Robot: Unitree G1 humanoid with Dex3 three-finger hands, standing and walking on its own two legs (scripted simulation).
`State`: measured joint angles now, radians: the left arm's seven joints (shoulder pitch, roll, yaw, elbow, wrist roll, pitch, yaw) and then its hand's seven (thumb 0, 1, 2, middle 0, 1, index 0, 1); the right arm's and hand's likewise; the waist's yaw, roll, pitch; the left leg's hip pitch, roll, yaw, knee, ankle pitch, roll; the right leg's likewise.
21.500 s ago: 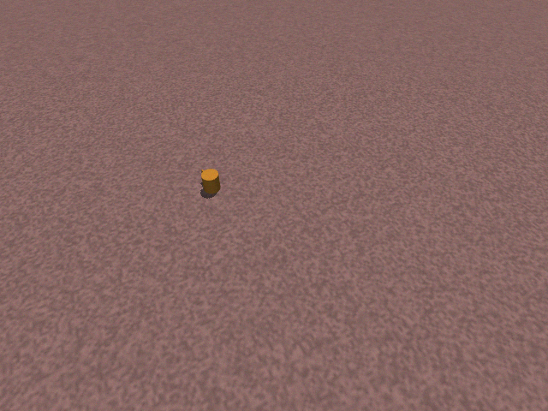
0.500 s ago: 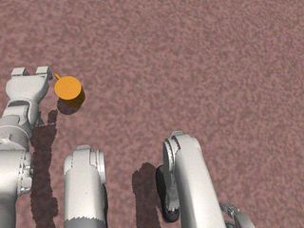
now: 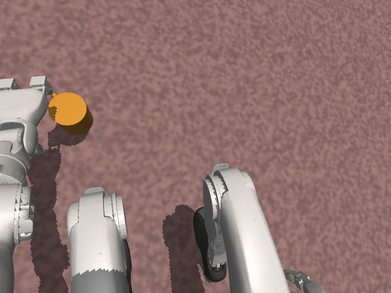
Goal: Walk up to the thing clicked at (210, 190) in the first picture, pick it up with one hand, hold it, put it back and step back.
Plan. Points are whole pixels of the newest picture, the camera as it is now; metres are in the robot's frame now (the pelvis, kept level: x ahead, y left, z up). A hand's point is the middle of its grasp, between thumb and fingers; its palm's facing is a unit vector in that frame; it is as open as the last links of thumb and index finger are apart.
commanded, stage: rise first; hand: left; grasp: from above
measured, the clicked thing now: (68, 110) +0.55 +0.23 -0.30
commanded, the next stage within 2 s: approach in 1.62 s
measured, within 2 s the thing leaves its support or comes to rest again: neither
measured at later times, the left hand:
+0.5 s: hand (37, 120) +0.48 +0.26 -0.18, palm faces -0.45 -0.05 -0.89, open 14.0 cm
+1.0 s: hand (34, 117) +0.49 +0.26 -0.18, palm faces -0.45 -0.05 -0.89, open 14.0 cm
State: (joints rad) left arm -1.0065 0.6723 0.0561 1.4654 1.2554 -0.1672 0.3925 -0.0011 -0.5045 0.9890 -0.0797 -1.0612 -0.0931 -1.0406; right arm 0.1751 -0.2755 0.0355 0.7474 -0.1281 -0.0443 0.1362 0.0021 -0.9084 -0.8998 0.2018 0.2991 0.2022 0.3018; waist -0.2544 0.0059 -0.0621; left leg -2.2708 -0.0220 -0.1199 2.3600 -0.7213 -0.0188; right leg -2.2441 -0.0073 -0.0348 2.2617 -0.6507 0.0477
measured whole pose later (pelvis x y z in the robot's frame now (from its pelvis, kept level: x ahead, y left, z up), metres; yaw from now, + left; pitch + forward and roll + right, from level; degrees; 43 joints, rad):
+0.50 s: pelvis +0.00 +0.00 -0.01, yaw -1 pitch +35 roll -8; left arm -1.05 0.71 0.05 1.51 1.26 -0.16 0.40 0.00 -0.51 0.99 -0.08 -1.07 -0.09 -1.05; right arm 0.18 -0.28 0.08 0.73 -0.14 -0.06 0.14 0.00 -0.91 -0.90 0.20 0.30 0.20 0.30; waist -0.29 0.00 -0.04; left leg -2.31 -0.03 -0.13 2.41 -0.71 -0.02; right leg -2.28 0.00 -0.04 2.29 -0.64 0.05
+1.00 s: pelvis +0.00 +0.00 -0.01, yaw -2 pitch +35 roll -9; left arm -1.06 0.74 0.04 1.50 1.25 -0.15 0.36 0.00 -0.52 1.00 -0.08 -1.06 -0.09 -1.05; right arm 0.19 -0.29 0.10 0.72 -0.13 -0.04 0.15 0.00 -0.91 -0.90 0.20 0.30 0.20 0.30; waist -0.30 0.00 -0.04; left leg -2.31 -0.03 -0.14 2.41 -0.71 -0.01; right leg -2.27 0.00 -0.05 2.29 -0.63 0.05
